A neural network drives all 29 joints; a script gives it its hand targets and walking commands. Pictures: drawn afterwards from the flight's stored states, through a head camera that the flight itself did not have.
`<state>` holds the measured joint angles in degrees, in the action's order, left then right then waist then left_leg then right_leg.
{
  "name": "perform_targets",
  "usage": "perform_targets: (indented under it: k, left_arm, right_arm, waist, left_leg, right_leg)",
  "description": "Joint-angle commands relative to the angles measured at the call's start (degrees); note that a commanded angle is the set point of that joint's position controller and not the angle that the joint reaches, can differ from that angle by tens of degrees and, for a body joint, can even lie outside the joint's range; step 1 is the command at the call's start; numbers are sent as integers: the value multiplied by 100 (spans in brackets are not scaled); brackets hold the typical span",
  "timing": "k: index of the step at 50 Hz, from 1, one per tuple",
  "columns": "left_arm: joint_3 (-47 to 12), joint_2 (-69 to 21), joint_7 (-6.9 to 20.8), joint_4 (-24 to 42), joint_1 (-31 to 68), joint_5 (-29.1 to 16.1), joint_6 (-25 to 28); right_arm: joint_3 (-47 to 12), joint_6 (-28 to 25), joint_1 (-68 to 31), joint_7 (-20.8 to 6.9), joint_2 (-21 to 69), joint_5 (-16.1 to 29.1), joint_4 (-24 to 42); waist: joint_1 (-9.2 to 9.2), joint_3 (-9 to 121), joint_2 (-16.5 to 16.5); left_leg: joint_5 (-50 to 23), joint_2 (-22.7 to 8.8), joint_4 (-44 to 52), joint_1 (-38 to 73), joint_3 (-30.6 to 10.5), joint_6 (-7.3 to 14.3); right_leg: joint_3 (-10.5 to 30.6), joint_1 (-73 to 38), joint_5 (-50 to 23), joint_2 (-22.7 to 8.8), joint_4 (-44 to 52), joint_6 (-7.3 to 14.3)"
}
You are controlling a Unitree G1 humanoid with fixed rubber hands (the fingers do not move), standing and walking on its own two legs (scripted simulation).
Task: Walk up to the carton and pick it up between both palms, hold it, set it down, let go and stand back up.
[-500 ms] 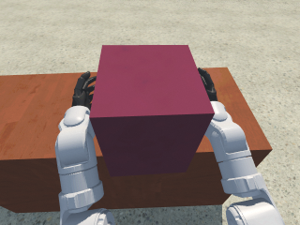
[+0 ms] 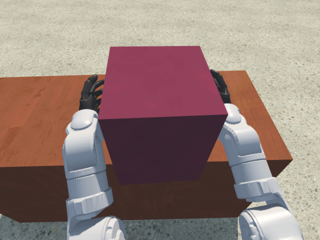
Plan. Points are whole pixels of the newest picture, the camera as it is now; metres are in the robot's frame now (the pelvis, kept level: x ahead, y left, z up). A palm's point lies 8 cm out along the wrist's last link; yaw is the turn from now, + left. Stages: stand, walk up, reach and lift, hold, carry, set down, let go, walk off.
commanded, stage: set down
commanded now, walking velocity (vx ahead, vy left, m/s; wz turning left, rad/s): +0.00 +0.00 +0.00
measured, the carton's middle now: (157, 118) +0.36 +0.01 +0.13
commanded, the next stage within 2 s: none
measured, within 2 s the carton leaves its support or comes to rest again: neither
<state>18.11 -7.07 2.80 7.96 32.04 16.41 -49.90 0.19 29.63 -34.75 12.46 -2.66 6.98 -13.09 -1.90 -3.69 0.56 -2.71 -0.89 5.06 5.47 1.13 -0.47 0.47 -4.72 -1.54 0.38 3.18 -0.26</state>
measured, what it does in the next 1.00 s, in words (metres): stands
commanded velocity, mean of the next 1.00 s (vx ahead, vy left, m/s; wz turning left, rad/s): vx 0.00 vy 0.00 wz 0.00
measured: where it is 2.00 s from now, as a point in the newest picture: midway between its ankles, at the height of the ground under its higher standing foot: outside the picture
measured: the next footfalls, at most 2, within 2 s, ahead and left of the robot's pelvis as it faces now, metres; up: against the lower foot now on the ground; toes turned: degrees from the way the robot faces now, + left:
none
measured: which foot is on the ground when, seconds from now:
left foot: down 0.00-1.00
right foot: down 0.00-1.00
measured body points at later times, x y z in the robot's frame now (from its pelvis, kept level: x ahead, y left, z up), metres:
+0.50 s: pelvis +0.02 +0.00 +0.00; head +0.03 -0.01 +0.45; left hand +0.39 +0.15 +0.16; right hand +0.41 -0.14 +0.14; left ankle +0.01 +0.12 -0.76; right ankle +0.01 -0.12 -0.76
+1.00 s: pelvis +0.02 +0.00 +0.00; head +0.05 -0.01 +0.45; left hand +0.42 +0.15 +0.12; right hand +0.44 -0.14 +0.12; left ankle +0.01 +0.12 -0.76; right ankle +0.01 -0.12 -0.76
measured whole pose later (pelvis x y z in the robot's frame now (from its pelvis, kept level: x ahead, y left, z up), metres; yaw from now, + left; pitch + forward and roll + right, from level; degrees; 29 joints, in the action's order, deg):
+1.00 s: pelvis +0.02 +0.00 +0.00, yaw +2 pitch +5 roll +0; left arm 22.6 -8.3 0.1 -19.2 35.6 16.5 -24.7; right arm 11.6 11.4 -40.4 5.4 0.2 -7.0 -35.9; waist -2.5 3.5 1.5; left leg -2.7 -0.4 5.1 -3.0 -1.2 -0.5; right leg -1.9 2.0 -1.7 -0.1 5.1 -0.1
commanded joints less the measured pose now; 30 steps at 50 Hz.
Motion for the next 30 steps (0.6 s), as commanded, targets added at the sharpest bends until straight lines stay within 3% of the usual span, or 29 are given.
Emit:
perform_targets:
  k: [1,6,10,12,20,26,30]
  left_arm:
    - [-1973,-1836,616,269,2832,-800,312]
    - [-2251,-2016,614,641,2779,-872,509]
    - [-2256,-2012,637,691,2477,-831,459]
    - [-2286,-1975,660,691,2426,-850,439]
    - [-2104,-1914,614,508,2461,-780,536]
    - [-1764,-1838,564,-77,2724,-571,860]
    - [-1740,-1913,497,-303,2932,-548,1161]
  right_arm:
    - [-1459,-445,-3382,-641,2010,257,1137]
    - [-1644,-627,-3325,-679,2110,326,1337]
    - [-1739,-653,-3094,-654,2050,345,1331]
    - [-1776,-657,-3015,-639,2067,370,1336]
    - [-1687,-799,-3212,-760,2011,286,1295]
    - [-1351,-992,-3355,-925,1959,-32,755]
    - [-1153,-1179,-3402,-1032,2086,-238,324]
  waist:
    - [-11,2495,-104]
    - [-154,3329,149]
    - [-199,3112,132]
    - [-258,3030,106]
    - [-112,2789,-72]
    - [-43,2626,-80]
    - [-87,2878,8]
  left_leg:
    - [-516,171,-112,451,181,128]
    - [-1850,221,-274,968,114,-12]
    - [-2364,244,-325,1006,51,-91]
    - [-2303,251,-316,1007,68,-110]
    - [-1872,238,-150,699,71,-42]
    - [-1268,245,-16,363,107,37]
    - [-1398,246,-27,394,78,52]
  right_leg:
    - [-171,-629,-365,167,-268,-365]
    - [-201,-1062,-1746,254,-353,-377]
    - [-204,-1312,-2340,282,-348,-395]
    - [-197,-1303,-2303,275,-338,-408]
    - [-217,-1359,-2127,252,-399,-443]
    - [-206,-1226,-1543,217,-337,-444]
    - [-196,-1159,-1671,223,-314,-393]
